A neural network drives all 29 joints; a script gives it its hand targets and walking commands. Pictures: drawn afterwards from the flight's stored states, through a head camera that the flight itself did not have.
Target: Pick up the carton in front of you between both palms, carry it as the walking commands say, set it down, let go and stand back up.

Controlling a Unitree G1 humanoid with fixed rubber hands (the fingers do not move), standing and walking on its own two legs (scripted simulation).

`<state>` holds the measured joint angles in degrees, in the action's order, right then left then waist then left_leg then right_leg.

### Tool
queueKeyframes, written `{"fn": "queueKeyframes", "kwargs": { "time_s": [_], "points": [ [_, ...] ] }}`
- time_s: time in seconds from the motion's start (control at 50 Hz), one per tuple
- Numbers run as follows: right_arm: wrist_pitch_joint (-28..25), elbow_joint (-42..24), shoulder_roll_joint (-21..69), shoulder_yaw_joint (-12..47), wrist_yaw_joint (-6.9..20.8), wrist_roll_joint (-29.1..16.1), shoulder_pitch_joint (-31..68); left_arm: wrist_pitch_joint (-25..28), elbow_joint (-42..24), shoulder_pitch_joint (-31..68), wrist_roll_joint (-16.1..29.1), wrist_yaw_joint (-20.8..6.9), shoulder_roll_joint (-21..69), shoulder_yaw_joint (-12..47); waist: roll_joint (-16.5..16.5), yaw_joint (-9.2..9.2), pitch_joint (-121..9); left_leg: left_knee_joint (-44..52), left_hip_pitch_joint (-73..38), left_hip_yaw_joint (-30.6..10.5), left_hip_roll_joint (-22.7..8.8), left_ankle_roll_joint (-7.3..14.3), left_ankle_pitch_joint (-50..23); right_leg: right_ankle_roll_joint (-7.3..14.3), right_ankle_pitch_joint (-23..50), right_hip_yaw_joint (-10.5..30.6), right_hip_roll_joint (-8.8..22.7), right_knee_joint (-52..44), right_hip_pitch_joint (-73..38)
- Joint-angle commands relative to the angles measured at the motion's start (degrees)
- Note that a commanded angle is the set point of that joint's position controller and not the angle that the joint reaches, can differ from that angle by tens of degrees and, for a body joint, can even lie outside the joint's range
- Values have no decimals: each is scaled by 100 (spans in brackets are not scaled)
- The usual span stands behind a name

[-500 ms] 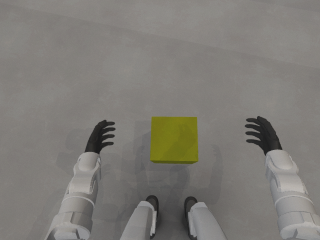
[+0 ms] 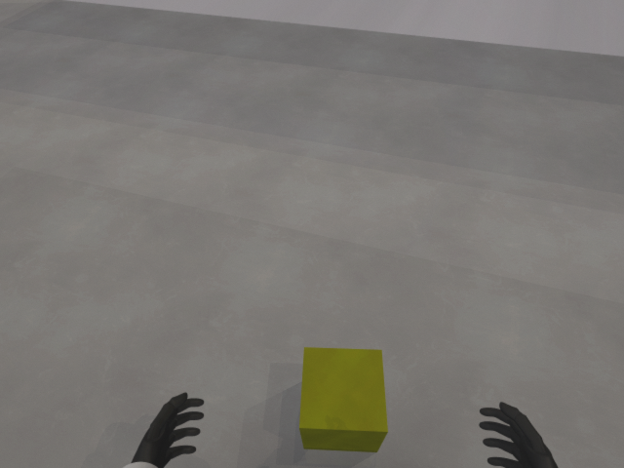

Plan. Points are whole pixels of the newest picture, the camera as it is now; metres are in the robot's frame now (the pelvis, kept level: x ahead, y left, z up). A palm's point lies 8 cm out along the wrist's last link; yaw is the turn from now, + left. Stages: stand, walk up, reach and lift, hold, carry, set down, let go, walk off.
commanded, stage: let go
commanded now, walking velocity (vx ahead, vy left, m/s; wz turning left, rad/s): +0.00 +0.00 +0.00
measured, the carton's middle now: (341, 401) +0.40 -0.02 -0.65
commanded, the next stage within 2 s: stand in 0.34 s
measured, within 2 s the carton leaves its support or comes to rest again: neither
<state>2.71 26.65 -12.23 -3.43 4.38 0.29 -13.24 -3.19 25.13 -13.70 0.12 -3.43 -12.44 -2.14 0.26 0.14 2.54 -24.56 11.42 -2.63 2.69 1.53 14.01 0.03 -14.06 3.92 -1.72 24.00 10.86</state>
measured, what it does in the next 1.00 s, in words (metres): stands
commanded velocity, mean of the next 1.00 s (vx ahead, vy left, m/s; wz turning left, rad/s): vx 0.00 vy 0.00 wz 0.00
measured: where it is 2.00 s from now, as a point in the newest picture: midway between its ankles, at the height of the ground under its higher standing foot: outside the picture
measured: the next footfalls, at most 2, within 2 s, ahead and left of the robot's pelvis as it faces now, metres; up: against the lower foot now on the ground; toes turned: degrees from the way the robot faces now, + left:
none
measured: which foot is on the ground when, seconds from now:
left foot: down 0.00-1.00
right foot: down 0.00-1.00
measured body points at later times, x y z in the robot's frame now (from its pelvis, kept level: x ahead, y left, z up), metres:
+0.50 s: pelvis +0.01 -0.01 -0.01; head +0.01 -0.01 +0.44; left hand +0.17 +0.26 -0.09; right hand +0.17 -0.27 -0.09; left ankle -0.01 +0.10 -0.74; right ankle -0.02 -0.12 -0.74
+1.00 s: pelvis +0.02 -0.01 +0.00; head +0.02 -0.01 +0.45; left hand +0.16 +0.29 -0.10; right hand +0.16 -0.30 -0.10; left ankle -0.01 +0.10 -0.74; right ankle -0.02 -0.12 -0.74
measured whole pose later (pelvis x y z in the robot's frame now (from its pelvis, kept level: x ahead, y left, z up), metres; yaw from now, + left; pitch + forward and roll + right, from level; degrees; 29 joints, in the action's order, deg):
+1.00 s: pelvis +0.02 -0.01 +0.00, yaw +1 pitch -1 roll +0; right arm 0.1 44.7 -19.4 -1.7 -1.6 1.7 -9.6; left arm -0.1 46.4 -8.9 -1.8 1.5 -19.3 -2.0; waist -0.2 0.0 0.4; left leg -26.6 8.5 -3.5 2.1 1.0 17.2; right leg 0.9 -17.0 3.0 -2.4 25.4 7.5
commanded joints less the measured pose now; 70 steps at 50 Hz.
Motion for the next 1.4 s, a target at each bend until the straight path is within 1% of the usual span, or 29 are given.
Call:
{"fn": "queueKeyframes", "kwargs": {
  "time_s": [0.0,0.08,0.22,0.3,0.32,0.34,0.36,0.38,0.4,0.42,0.44,0.5,0.56,0.8,0.96,1.18,1.38],
  "points": [
    [292,-769,-570,-93,58,48,476,-270,-602,414,-30,-56,-435,-113,48,11,265,638,-189,119,-235,-167,155,-63,-81,-439,-58,-332,-408],
    [482,-773,-586,-125,62,108,410,-438,-612,419,-79,-43,-455,-168,104,18,391,609,-228,132,-251,-155,136,-70,-7,-434,-72,-238,-630],
    [564,-848,-537,-113,19,117,320,-508,-684,385,-106,-56,-470,-205,-21,-12,269,342,-670,183,-131,-182,-577,-63,447,-328,-68,-257,-598],
    [533,-861,-499,-115,-6,102,362,-480,-738,451,-106,-75,-473,-209,-59,-14,154,232,-789,179,-84,-194,-844,-86,770,-277,-51,-214,-567],
    [356,-659,-513,-172,-129,-10,52,-782,-964,511,-227,89,-600,-146,97,-54,-177,31,-714,198,60,-228,-879,-15,1133,-246,-24,-49,-805],
    [188,-43,-1246,-198,-380,132,546,-341,23,486,-136,367,-1245,-363,-226,158,-45,-123,-5,-57,-330,-316,-747,-136,774,-50,297,16,26],
    [98,36,-1148,-193,-464,160,390,-146,186,404,-189,444,-1293,-350,-196,54,-175,-132,-115,-141,-343,-289,-547,-122,577,92,361,-48,32],
    [18,154,-1172,-197,-497,205,331,-53,295,412,-210,474,-1272,-321,-150,5,-216,-147,-199,-178,-388,-267,-428,-100,424,183,399,-85,83],
    [-26,214,-1174,-216,-510,208,326,8,347,402,-209,480,-1228,-317,-164,-16,-225,-133,-215,-265,-454,-223,-334,-49,241,225,396,-97,91],
    [-74,284,-1148,-192,-515,204,398,79,407,469,-232,474,-1189,-297,-117,-15,-229,-142,-152,-312,-469,-200,-361,-35,221,242,393,-99,139],
    [-123,397,-1132,-170,-507,201,412,140,517,475,-239,461,-1143,-280,-36,-14,-278,-129,-139,-324,-470,-177,-493,-23,382,249,395,-91,67],
    [-167,585,-1175,-172,-524,166,464,217,774,530,-205,450,-1178,-288,-50,3,-520,-245,-187,-330,-515,-173,-1098,-11,1146,273,443,34,-119],
    [-202,747,-1261,-166,-542,161,470,256,982,524,-196,459,-1251,-281,-27,-1,-644,-261,-285,-350,-558,-163,-1489,-7,1572,269,472,81,-215],
    [-309,1298,-1550,-80,-610,155,461,363,1615,561,-207,513,-1510,-216,17,-16,-641,-109,-453,-474,-658,-80,-2012,35,1960,301,537,26,-391],
    [-352,1549,-1624,-22,-622,138,542,392,1890,643,-181,510,-1552,-169,-3,-1,-569,48,-454,-541,-694,-62,-1945,61,1794,327,563,-74,-444],
    [-395,1898,-1724,34,-603,135,629,416,2230,733,-160,481,-1637,-134,-5,8,-365,351,-412,-639,-719,-40,-1357,93,1204,426,607,-341,-393],
    [-419,2210,-1802,65,-585,117,669,427,2522,765,-146,452,-1703,-109,-13,16,-246,542,-394,-695,-736,-26,-1001,106,893,480,642,-544,-380]
  ]
}}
